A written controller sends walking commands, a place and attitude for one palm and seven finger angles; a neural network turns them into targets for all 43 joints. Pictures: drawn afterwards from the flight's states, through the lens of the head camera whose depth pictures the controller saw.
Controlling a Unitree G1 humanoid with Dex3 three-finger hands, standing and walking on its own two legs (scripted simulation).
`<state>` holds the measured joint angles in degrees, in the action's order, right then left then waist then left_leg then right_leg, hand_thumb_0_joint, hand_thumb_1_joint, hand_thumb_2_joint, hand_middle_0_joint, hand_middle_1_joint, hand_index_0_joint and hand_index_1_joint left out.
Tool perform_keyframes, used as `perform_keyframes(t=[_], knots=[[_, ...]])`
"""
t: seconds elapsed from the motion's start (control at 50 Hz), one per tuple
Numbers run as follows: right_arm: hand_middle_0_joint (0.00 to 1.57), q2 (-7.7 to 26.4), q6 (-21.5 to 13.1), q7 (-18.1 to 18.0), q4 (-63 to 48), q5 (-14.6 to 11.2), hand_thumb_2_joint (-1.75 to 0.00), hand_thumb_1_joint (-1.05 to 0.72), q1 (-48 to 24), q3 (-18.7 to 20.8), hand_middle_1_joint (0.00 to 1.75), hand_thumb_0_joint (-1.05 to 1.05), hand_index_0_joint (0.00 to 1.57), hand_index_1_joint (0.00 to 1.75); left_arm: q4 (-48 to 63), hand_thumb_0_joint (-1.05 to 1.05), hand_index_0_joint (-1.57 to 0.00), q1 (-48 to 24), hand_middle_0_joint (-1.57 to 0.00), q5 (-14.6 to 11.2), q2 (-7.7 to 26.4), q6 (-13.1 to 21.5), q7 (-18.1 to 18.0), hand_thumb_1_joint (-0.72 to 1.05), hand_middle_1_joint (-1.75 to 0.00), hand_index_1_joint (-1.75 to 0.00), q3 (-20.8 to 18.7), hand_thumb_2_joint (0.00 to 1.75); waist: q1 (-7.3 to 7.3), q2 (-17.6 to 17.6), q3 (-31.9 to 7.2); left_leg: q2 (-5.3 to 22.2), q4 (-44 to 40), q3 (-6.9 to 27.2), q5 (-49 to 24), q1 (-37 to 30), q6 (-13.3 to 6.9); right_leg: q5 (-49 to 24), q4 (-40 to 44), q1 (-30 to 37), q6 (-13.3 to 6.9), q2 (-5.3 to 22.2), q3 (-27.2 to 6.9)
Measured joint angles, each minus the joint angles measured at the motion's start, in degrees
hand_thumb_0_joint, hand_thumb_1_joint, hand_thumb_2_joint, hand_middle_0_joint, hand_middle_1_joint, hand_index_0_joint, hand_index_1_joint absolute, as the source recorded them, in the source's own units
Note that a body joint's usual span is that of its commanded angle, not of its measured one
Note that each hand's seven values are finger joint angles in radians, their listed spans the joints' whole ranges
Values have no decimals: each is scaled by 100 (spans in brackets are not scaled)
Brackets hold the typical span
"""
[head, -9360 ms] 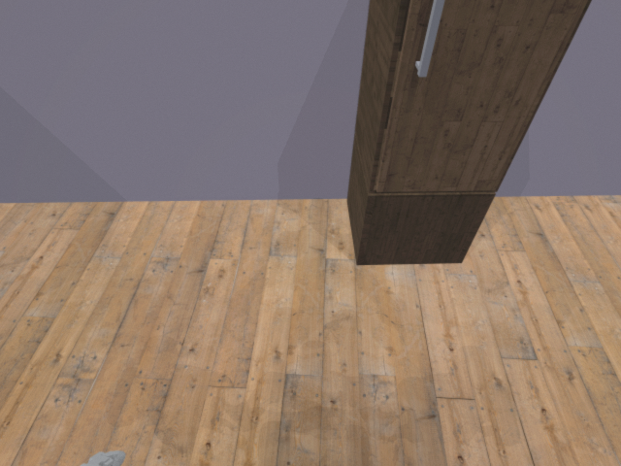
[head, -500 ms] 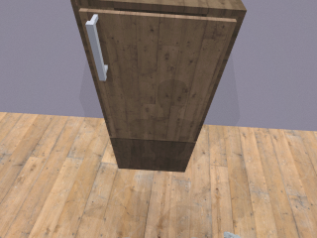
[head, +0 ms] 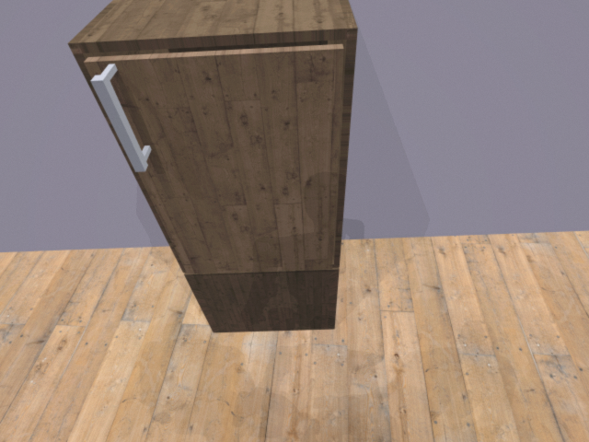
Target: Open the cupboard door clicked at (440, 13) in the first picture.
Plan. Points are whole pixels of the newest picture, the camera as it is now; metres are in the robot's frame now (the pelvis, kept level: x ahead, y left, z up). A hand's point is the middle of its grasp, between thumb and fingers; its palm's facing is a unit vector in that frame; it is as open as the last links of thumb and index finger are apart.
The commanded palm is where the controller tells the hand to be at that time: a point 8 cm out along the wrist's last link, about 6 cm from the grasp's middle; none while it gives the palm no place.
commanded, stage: come to a stop and stand still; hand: left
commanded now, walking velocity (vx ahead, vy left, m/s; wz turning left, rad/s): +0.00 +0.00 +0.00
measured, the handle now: (126, 121) +0.57 +0.30 +0.16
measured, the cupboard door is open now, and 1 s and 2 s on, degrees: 0 0 0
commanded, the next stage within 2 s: look again from close up in 0.58 s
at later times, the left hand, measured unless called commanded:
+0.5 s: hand out of the picture -0.06 +0.16 -0.17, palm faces +0.06 -0.99 -0.15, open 7.3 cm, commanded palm none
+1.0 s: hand out of the picture +0.00 +0.21 -0.17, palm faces +0.01 -0.97 -0.23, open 7.3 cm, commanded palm none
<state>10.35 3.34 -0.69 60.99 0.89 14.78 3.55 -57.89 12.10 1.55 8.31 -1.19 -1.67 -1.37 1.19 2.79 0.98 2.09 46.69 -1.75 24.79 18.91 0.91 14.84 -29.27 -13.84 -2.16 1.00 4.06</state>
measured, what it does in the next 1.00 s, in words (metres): steps on the spot: left foot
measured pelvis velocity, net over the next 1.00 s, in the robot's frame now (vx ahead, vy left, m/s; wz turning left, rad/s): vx -0.01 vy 0.03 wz -0.01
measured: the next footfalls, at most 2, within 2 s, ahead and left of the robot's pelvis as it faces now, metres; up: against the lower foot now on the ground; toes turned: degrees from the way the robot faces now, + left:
left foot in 0.10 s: +0.00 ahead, +0.13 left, +0.00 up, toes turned +3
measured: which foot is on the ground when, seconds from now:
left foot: up 0.00-0.08, down 0.10-1.00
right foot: down 0.00-1.00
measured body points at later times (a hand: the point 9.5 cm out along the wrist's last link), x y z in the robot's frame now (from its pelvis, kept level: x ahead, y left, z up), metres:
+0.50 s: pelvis -0.03 +0.01 +0.01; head -0.03 +0.01 +0.46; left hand -0.06 +0.21 -0.16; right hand -0.04 -0.20 -0.16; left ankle -0.04 +0.12 -0.74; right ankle +0.01 -0.10 -0.74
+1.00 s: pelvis -0.01 +0.03 +0.00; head -0.03 +0.01 +0.45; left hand +0.00 +0.26 -0.15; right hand -0.03 -0.17 -0.17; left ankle -0.04 +0.12 -0.74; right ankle +0.01 -0.10 -0.74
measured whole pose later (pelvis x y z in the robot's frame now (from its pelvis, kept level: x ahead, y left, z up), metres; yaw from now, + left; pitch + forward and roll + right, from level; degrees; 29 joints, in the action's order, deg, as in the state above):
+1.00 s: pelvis -0.01 +0.03 +0.00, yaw -1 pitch -2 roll +1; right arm 7.5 -1.5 -1.5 62.0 1.2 20.4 -1.0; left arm -64.2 16.7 0.9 7.7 1.1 -2.1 0.6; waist 0.6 3.0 -1.2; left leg -1.2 27.0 -4.3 18.0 7.7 -2.0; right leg 13.8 -29.5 -14.2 0.6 2.7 2.5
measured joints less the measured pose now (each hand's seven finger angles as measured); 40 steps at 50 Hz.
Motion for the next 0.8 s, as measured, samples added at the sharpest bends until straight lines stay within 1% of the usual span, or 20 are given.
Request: perform_keyframes(t=[0.04,0.1,0.12,0.16,0.24,0.32,0.5,0.68,0.7,0.74,0.8], knots=[[20,-73,-31,-17,69,-5,-90,-91,58,-47,30,0,20,30,-36,0,-20,6,-20,-12,15,35,4,93,-30,-30,-1,90,-35,-40,2,9,-513,-14,-73,-293,21,-51,43,-31,-25,-56,49],[20,-154,-139,-55,186,-14,-90,-91,130,-119,30,0,20,30,-140,0,-20,20,-20,-71,16,57,-3,92,-30,-30,8,90,-51,-51,0,42,-1662,36,-664,-836,-6,-50,-30,-115,-21,-163,171],[20,-220,-176,-76,264,-6,-90,-91,121,-143,30,0,20,30,-208,0,-20,1,-20,-99,50,49,-25,93,-30,-30,-16,90,-63,-150,29,10,-1763,37,-684,-889,-14,-46,-49,-108,-10,-130,175],[20,-322,-216,-92,365,6,-90,-91,138,-207,30,0,20,30,-310,0,-20,37,-20,-120,115,28,-36,93,-30,-30,-36,90,-139,-302,34,-18,-1888,-6,-720,-990,-6,-166,121,-1,-6,-115,134],[20,-384,-250,-120,458,14,-90,-91,162,-260,30,1,20,30,-529,0,-20,191,-20,-119,125,11,-5,93,-30,-30,11,90,-190,-369,-19,-21,-2122,-46,-855,-1150,-10,-359,433,184,24,-130,97],[20,-363,-247,-132,463,16,-90,-91,164,-271,30,1,20,30,-689,0,-20,354,-20,-106,38,0,14,92,-30,-30,65,90,-210,-339,-21,-49,-2253,-77,-955,-1218,-39,-471,577,251,47,-112,67],[20,-387,-275,-121,418,13,-90,-91,269,-291,30,0,20,30,-859,0,-20,656,-20,-83,-152,10,15,91,-30,-30,106,90,-208,-307,18,-113,-2354,-144,-1068,-1127,-100,-587,644,127,96,-58,-3],[20,-461,-324,-135,505,-6,-90,-91,440,-320,30,0,20,30,-882,0,-20,688,-20,-83,-229,81,-12,91,-30,-30,125,90,-175,-314,10,-152,-2355,-179,-1035,-1128,-135,-542,591,94,132,-22,-43],[20,-444,-328,-112,481,-12,-90,-91,438,-333,30,0,20,30,-866,0,-20,673,-20,-65,-241,129,-53,91,-30,-30,157,90,-182,-280,20,-127,-2233,-181,-988,-1050,-132,-532,552,54,135,-41,-41],[20,-392,-314,-77,339,-3,-90,-91,419,-330,30,0,20,30,-793,0,-20,670,-20,-49,-262,212,-87,91,-30,-30,204,90,-143,-205,48,-99,-1911,-190,-825,-874,-145,-458,362,-72,139,-54,-50],[20,-324,-382,-57,150,30,-90,-91,477,-330,30,0,20,30,-750,0,-20,657,-20,-37,-244,218,-52,91,-30,-30,227,90,-63,-117,-28,-158,-1708,-202,-688,-782,-210,-280,72,-204,172,16,-71]])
